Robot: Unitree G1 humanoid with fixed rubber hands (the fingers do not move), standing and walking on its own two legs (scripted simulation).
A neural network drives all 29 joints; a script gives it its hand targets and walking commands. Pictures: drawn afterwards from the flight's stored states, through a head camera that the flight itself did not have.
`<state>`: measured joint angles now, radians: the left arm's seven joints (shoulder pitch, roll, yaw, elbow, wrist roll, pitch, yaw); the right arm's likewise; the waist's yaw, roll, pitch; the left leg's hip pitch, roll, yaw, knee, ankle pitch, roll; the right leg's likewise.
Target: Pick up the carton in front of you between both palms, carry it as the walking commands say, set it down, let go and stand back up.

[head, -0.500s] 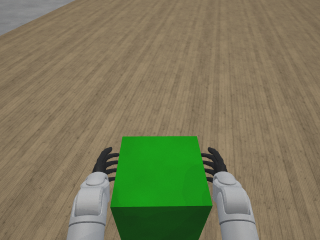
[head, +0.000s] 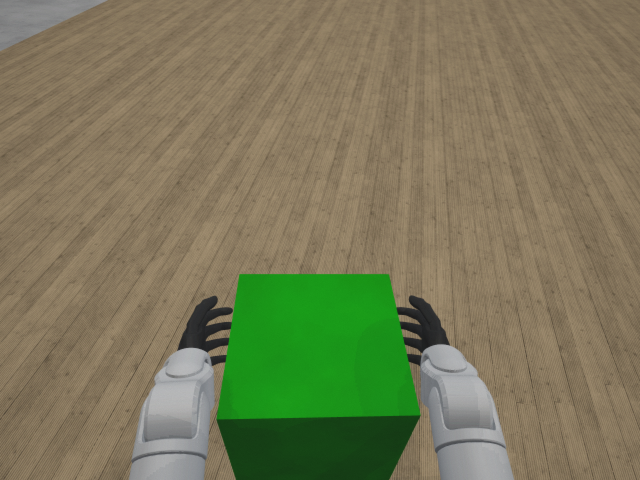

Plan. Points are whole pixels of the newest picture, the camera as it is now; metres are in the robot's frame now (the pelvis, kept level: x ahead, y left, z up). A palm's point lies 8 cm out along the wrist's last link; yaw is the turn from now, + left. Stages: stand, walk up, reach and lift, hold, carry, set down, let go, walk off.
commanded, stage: hold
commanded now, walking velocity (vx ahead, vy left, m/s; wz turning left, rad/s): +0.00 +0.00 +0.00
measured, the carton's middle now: (314, 384) +0.28 +0.01 -0.07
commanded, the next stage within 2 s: set down in 0.84 s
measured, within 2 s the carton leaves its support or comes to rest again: neither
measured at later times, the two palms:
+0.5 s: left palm (195, 338) +0.29 +0.16 +0.04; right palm (439, 380) +0.24 -0.13 +0.04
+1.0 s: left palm (202, 324) +0.31 +0.16 +0.04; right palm (439, 368) +0.26 -0.13 +0.04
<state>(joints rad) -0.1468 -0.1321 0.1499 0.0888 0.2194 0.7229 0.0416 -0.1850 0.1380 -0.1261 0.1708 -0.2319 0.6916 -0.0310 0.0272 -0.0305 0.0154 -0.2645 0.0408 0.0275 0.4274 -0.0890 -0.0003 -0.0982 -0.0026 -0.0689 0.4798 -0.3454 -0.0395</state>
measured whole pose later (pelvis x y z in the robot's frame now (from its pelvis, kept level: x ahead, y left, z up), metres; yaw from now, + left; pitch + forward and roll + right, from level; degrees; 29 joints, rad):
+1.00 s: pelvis -0.01 +0.06 +0.00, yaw -11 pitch -5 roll +0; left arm -0.31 -0.16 0.26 0.30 0.33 0.71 -0.02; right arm -0.32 0.17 -0.28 0.37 -0.31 0.67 0.00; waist 0.03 -0.05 0.02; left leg -0.15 -0.02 -0.03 0.37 -0.13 0.00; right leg -0.05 0.01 0.17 0.41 -0.26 0.04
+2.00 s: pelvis -0.07 +0.07 -0.20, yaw -13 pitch +45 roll -4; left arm -0.90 -0.07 0.51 0.51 0.31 0.35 0.03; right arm -0.99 0.04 -0.43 0.73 -0.22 0.28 -0.07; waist 0.10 -0.10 -0.16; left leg -1.83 -0.05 -0.13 1.40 -0.34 -0.06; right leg -1.71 0.14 0.11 1.46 -0.53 0.07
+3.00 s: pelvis -0.09 +0.06 -0.36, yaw -15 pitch +45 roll +0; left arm -1.32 0.11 0.60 0.74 0.15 0.27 0.04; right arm -1.60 -0.26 -0.01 1.10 0.01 0.25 -0.16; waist 0.23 -0.07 0.28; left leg -2.27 -0.01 -0.09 1.97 -0.47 -0.09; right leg -2.18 0.24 0.10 2.06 -0.66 0.10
